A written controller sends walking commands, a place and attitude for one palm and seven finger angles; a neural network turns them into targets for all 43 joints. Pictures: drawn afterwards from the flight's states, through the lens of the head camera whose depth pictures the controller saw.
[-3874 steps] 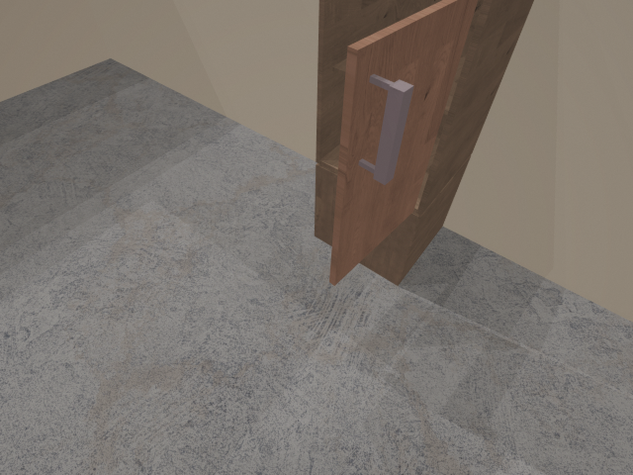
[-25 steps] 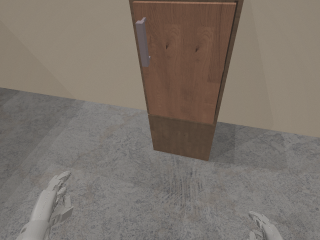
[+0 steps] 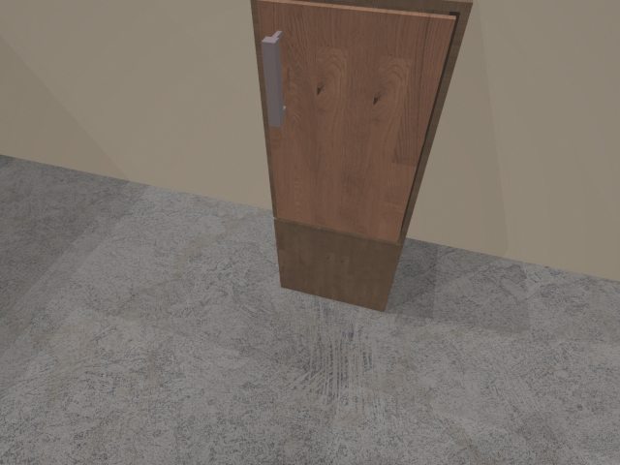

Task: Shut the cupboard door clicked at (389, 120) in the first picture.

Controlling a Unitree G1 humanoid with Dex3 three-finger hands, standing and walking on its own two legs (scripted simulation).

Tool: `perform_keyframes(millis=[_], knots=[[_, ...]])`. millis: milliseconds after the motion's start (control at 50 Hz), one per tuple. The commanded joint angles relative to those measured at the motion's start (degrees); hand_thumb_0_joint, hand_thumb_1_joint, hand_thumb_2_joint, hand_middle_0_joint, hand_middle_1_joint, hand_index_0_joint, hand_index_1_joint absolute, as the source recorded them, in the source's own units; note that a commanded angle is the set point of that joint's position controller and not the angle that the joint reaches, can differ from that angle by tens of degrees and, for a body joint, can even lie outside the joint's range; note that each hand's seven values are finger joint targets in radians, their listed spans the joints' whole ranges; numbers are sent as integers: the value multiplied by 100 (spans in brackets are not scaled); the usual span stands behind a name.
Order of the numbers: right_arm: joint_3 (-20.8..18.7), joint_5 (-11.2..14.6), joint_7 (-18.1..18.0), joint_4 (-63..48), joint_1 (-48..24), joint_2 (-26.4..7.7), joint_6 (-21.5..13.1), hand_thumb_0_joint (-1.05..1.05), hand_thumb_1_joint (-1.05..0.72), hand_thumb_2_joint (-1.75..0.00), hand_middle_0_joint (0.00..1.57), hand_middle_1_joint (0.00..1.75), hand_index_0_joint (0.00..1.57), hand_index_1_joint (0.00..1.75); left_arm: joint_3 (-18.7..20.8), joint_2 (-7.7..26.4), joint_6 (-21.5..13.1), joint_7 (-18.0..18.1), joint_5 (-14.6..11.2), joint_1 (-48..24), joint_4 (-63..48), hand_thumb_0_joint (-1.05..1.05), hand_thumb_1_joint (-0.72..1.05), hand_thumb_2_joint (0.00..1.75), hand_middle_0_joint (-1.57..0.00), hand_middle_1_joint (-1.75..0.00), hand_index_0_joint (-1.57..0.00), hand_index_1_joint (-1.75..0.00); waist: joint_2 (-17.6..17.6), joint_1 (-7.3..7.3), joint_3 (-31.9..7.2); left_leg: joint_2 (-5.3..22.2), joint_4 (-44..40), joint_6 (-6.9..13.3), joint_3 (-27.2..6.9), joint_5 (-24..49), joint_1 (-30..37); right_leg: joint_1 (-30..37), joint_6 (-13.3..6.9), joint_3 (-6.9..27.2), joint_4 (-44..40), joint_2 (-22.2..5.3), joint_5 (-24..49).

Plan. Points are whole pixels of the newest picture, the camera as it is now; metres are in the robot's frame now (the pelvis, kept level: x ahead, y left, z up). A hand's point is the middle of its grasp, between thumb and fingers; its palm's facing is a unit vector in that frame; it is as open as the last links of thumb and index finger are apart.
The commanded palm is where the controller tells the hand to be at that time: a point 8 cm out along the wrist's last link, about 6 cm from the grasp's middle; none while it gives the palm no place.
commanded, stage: let the arm hang, fingers relaxed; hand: left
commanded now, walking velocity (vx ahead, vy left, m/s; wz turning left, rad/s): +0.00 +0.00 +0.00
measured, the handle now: (277, 80) +0.81 +0.11 +0.11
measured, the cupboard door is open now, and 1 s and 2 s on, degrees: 0 0 0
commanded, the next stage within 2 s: look to check the result in 0.46 s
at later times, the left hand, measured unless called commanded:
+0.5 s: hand out of the picture +0.00 +0.16 -0.18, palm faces +0.02 -0.99 -0.15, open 7.4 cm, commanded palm none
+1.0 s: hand out of the picture -0.01 +0.16 -0.17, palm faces +0.02 -0.99 -0.17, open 7.4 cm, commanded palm none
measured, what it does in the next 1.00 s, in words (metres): stands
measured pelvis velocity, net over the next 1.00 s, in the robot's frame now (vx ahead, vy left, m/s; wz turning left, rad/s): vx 0.02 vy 0.00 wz -0.02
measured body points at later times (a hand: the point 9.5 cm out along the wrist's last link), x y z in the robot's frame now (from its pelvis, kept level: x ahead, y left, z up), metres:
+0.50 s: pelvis +0.01 +0.00 +0.00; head +0.01 +0.00 +0.45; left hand +0.00 +0.21 -0.16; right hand -0.02 -0.22 -0.16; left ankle +0.05 +0.10 -0.74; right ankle -0.01 -0.13 -0.74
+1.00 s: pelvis +0.02 +0.00 +0.00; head +0.02 +0.00 +0.45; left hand -0.01 +0.22 -0.16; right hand +0.00 -0.22 -0.16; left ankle +0.05 +0.10 -0.74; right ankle -0.01 -0.13 -0.74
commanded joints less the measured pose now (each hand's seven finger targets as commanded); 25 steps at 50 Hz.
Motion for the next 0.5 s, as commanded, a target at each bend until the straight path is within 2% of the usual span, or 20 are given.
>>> perform_keyframes(millis=[0,20,100,140,200,220,300,360,480], knots=[[-164,14,-72,-123,242,-634,-134,0,-90,-90,20,30,20,30,75,542,-137,79,10,128,-148,0,90,90,-20,-30,-20,-30,-402,-8,308,488,-642,-1,-638,-463,227,-620,-316,542,-728,-386,-558],[-151,0,-71,-70,271,-550,-131,0,-90,-90,20,30,20,30,68,485,-129,89,10,103,-117,0,90,90,-20,-30,-20,-30,-459,-33,356,488,-665,-5,-636,-471,198,-630,-308,523,-710,-393,-553],[-141,10,-76,17,272,-509,-146,0,-90,-90,20,30,20,30,72,441,-130,108,14,177,-61,0,90,90,-20,-30,-20,-30,-331,12,385,502,-723,0,-622,-340,213,-575,-277,512,-643,-353,-351],[-126,-4,-80,59,289,-383,-146,0,-90,-90,20,30,20,30,62,361,-115,115,12,159,-40,0,90,90,-20,-30,-20,-30,-263,6,450,489,-777,-7,-629,-409,130,-538,-265,511,-635,-357,-335],[-123,10,-85,76,277,-365,-153,0,-90,-90,20,30,20,30,65,345,-130,122,17,190,-37,0,90,90,-20,-30,-20,-30,-288,23,476,490,-764,-12,-586,-272,177,-527,-252,509,-649,-342,-222],[-120,-4,-84,107,276,-316,-153,0,-90,-90,20,30,20,30,60,302,-120,124,14,147,-25,0,90,90,-20,-30,-20,-30,-158,7,492,479,-788,-23,-581,-333,152,-527,-249,515,-642,-360,-243],[-131,7,-90,101,292,-304,-156,0,-90,-90,20,30,20,30,78,297,-129,128,19,161,-40,0,90,90,-20,-30,-20,-30,-121,24,524,461,-809,-33,-566,-369,149,-506,-244,511,-655,-336,-209],[-121,-12,-101,121,312,-254,-166,0,-90,-90,20,30,20,30,82,226,-126,125,13,121,-27,0,90,90,-20,-30,-20,-30,8,3,461,458,-849,-41,-578,-432,121,-430,-249,512,-645,-335,-167],[-127,0,-123,120,356,-238,-197,0,-90,-90,20,30,20,30,94,186,-153,127,8,140,3,0,90,90,-20,-30,-20,-30,-32,3,307,478,-773,-32,-551,-47,243,-272,-251,502,-649,-350,96]])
